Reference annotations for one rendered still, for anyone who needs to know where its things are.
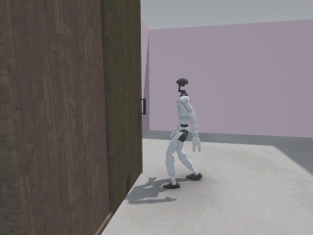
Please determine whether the left robot forearm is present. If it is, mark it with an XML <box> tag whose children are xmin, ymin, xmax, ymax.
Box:
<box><xmin>189</xmin><ymin>113</ymin><xmax>199</xmax><ymax>137</ymax></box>

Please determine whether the robot head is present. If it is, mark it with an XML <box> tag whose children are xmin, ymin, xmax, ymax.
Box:
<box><xmin>176</xmin><ymin>78</ymin><xmax>189</xmax><ymax>97</ymax></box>

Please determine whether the handle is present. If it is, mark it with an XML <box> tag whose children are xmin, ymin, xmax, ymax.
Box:
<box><xmin>140</xmin><ymin>98</ymin><xmax>146</xmax><ymax>115</ymax></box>

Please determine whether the left robot foot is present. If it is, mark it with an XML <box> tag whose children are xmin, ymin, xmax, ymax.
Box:
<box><xmin>162</xmin><ymin>182</ymin><xmax>180</xmax><ymax>189</ymax></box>

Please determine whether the wardrobe door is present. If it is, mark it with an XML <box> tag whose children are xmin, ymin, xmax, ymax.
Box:
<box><xmin>0</xmin><ymin>0</ymin><xmax>112</xmax><ymax>235</ymax></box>
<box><xmin>104</xmin><ymin>0</ymin><xmax>143</xmax><ymax>212</ymax></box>

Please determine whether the right robot hand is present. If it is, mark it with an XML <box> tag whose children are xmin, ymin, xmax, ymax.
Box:
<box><xmin>170</xmin><ymin>127</ymin><xmax>179</xmax><ymax>138</ymax></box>

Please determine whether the left robot upper arm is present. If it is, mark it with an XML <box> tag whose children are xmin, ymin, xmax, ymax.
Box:
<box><xmin>180</xmin><ymin>96</ymin><xmax>196</xmax><ymax>118</ymax></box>

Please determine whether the left robot hand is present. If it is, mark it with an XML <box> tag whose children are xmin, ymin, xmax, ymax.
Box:
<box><xmin>192</xmin><ymin>136</ymin><xmax>201</xmax><ymax>152</ymax></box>

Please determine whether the right robot forearm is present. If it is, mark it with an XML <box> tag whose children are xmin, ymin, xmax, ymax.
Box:
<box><xmin>176</xmin><ymin>120</ymin><xmax>181</xmax><ymax>128</ymax></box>

